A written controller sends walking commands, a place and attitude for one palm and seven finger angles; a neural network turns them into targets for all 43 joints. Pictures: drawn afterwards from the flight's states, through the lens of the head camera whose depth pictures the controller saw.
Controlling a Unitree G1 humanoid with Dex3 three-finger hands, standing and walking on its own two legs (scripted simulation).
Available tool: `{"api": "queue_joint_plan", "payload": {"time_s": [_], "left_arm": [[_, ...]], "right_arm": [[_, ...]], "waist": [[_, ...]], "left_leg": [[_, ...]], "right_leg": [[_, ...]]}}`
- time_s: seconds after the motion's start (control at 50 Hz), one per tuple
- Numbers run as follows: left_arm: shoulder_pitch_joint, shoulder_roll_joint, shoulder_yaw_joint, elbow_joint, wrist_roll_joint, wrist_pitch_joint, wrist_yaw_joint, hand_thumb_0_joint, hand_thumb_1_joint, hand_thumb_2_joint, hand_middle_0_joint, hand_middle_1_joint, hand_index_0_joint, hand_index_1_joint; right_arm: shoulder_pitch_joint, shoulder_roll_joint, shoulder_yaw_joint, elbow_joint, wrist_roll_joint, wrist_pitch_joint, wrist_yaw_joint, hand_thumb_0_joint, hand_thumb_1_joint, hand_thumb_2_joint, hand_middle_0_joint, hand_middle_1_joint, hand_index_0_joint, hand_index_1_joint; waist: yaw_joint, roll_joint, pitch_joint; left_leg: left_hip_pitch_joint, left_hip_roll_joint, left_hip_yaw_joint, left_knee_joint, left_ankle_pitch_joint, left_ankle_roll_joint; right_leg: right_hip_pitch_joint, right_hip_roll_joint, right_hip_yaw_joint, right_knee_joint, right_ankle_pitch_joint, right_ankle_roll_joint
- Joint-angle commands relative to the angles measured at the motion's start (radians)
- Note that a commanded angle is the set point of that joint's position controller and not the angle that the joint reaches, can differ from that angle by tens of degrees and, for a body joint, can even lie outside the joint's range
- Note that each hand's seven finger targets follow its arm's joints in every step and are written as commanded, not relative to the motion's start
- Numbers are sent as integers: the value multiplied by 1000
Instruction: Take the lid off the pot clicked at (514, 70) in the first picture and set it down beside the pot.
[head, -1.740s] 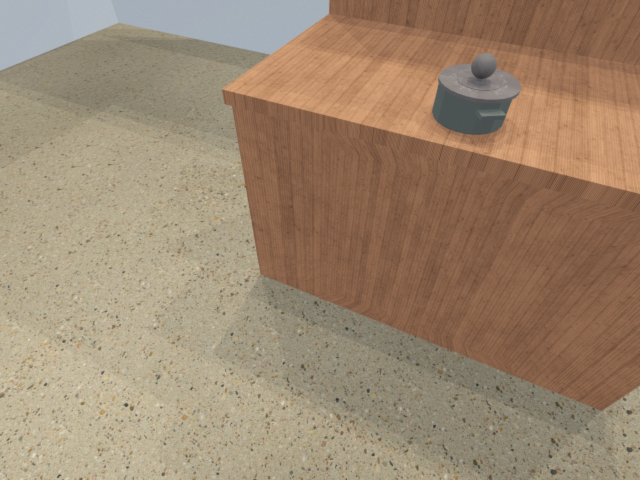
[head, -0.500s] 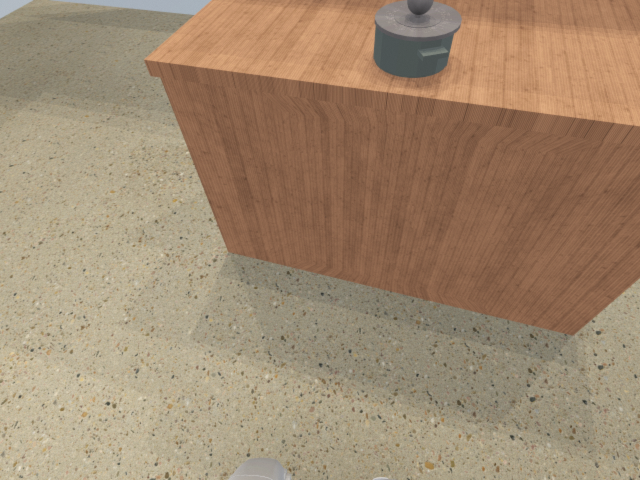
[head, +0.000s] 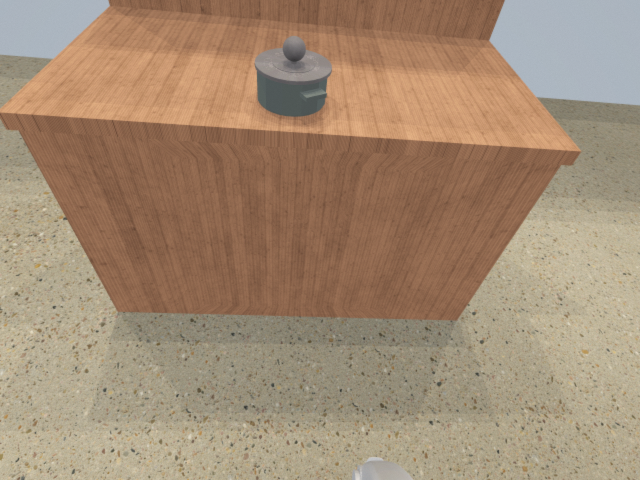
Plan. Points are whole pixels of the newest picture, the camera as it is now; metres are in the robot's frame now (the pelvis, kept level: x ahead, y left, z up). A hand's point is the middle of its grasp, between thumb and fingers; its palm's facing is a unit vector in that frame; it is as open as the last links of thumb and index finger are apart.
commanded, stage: walk to a spot facing it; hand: left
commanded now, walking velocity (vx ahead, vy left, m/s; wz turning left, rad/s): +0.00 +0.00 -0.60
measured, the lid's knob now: (294, 48) +0.92 +0.14 +0.13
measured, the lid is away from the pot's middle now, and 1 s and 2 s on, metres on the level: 0.00 0.00 0.00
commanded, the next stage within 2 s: turn to face it in 0.12 s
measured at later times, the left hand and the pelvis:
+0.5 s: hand (287, 404) +0.27 +0.06 -0.17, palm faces -0.22 -0.96 -0.17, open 7.4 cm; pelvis +0.11 -0.07 -0.01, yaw -9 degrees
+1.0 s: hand (234, 469) +0.17 +0.13 -0.17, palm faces +0.07 -0.96 -0.27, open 7.4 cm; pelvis +0.16 -0.08 -0.01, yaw +1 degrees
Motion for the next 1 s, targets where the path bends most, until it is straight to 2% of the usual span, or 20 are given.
{"api": "queue_joint_plan", "payload": {"time_s": [0.0,0.14,0.18,0.2,0.22,0.24,0.26,0.3,0.34,0.4,0.52,0.58,0.6,0.62,0.64,0.66,0.68,0.76,0.9,0.98], "left_arm": [[-130,-17,-30,-102,-7,-17,-14,0,900,900,-200,-300,-200,-300],[-238,-21,-49,-125,-16,-34,-18,0,900,900,-200,-300,-200,-300],[-103,11,-35,-87,-14,-50,-14,0,900,900,-200,-300,-200,-300],[56,57,-22,-36,-9,-68,-4,0,900,900,-200,-300,-200,-300],[173,177,7,-3,-7,-84,18,0,900,900,-200,-300,-200,-300],[216,242,16,5,-32,-85,37,0,900,900,-200,-300,-200,-300],[180,198,10,1,-37,-71,54,0,900,900,-200,-300,-200,-300],[14,113,-26,-14,-28,-69,65,0,900,900,-200,-300,-200,-300],[-104,45,-49,-25,-19,-73,76,0,900,900,-200,-300,-200,-300],[-133,2,-65,-8,-15,-75,76,0,900,900,-200,-300,-200,-300],[-97,4,-51,24,-14,-49,85,0,900,900,-200,-300,-200,-300],[-79,-14,-46,26,-23,-38,87,0,900,900,-200,-300,-200,-300],[-58,-50,-49,22,-26,-29,84,0,900,900,-200,-300,-200,-300],[-38,-96,-53,4,-33,-22,81,0,900,900,-200,-300,-200,-300],[-63,-78,-54,-16,-25,-26,75,0,900,900,-200,-300,-200,-300],[-73,-78,-47,-13,-20,-30,72,0,900,900,-200,-300,-200,-300],[-78,-78,-39,3,-9,-31,70,0,900,900,-200,-300,-200,-300],[-32,-76,-42,46,-17,-36,69,0,900,900,-200,-300,-200,-300],[-41,-79,-53,53,-24,-27,78,0,900,900,-200,-300,-200,-300],[65,-71,-53,86,-26,-37,79,0,900,900,-200,-300,-200,-300]], "right_arm": [[52,-130,-21,-34,-1,-35,-11,0,-900,-900,200,300,200,300],[130,-182,-42,19,-11,-36,-1,0,-900,-900,200,300,200,300],[103,-208,-50,14,-3,-35,0,0,-900,-900,200,300,200,300],[110,-200,-46,12,3,-30,6,0,-900,-900,200,300,200,300],[175,-125,-29,7,21,-28,20,0,-900,-900,200,300,200,300],[167,-87,-19,-20,28,-23,9,0,-900,-900,200,300,200,300],[93,-111,-26,-23,22,-18,-1,0,-900,-900,200,300,200,300],[94,-78,-20,29,9,-2,5,0,-900,-900,200,300,200,300],[180,-45,-14,80,-5,28,5,0,-900,-900,200,300,200,300],[231,4,-3,116,-4,47,7,0,-900,-900,200,300,200,300],[124,25,-6,80,-1,50,16,0,-900,-900,200,300,200,300],[167,31,-9,90,-5,43,19,0,-900,-900,200,300,200,300],[182,-9,-16,86,-7,38,19,0,-900,-900,200,300,200,300],[182,-83,-32,61,-15,32,13,0,-900,-900,200,300,200,300],[153,-114,-38,43,-17,31,9,0,-900,-900,200,300,200,300],[105,-112,-39,35,-19,28,0,0,-900,-900,200,300,200,300],[77,-84,-35,37,-15,20,-6,0,-900,-900,200,300,200,300],[38,-65,-29,40,-4,7,-14,0,-900,-900,200,300,200,300],[25,-116,-46,55,-7,31,-6,0,-900,-900,200,300,200,300],[-56,-137,-53,35,-3,42,3,0,-900,-900,200,300,200,300]], "waist": [[-36,216,168],[-77,225,143],[-1,186,43],[71,102,-62],[99,-144,-230],[89,-245,-353],[92,-70,-263],[15,-24,-125],[-64,-24,-75],[-93,-44,-52],[-46,-52,59],[-61,25,75],[-60,178,92],[-55,375,110],[-54,359,117],[-48,285,97],[-40,296,83],[-30,130,-32],[-61,202,-15],[-14,195,-12]], "left_leg": [[-4,212,-47,-121,317,132],[31,263,87,-3,595,118],[7,253,145,208,738,84],[-117,214,163,423,650,34],[-406,99,185,739,50,-21],[-515,8,45,1031,-335,-29],[-526,46,-63,1037,-274,-3],[-446,89,-57,994,-161,-5],[-354,97,-64,873,-95,-15],[-286,67,-28,688,-60,-20],[-280,48,19,455,-75,-17],[-166,32,20,218,57,-11],[-191,98,-130,85,65,25],[-229,280,-417,-99,71,119],[-249,346,-523,-176,84,205],[-267,324,-499,-184,32,229],[-237,258,-434,-166,78,199],[-35,188,-233,-62,459,169],[-20,194,-237,-22,524,197],[-152,161,-237,31,404,161]], "right_leg": [[-177,-68,-48,-11,39,18],[72,-47,-160,-394,-7,-45],[317,-5,-183,-511,4,-76],[607,6,-172,-600,93,-98],[927,-287,186,-641,200,-196],[957,-500,526,-711,460,-288],[861,-450,368,-731,470,-310],[540,-380,239,-784,281,-254],[379,-320,71,-822,244,-213],[303,-275,-53,-840,223,-189],[283,-322,-50,-870,-29,-201],[240,-284,-105,-725,-84,-145],[210,-203,-158,-597,-146,-96],[145,-84,-204,-420,-239,-30],[124,-56,-143,-246,-312,-26],[124,-75,-91,-130,-281,-29],[95,-75,-63,-71,-227,-25],[82,-81,-45,-60,-130,3],[195,-62,-72,-313,-208,15],[388,-39,-93,-536,-48,6]]}}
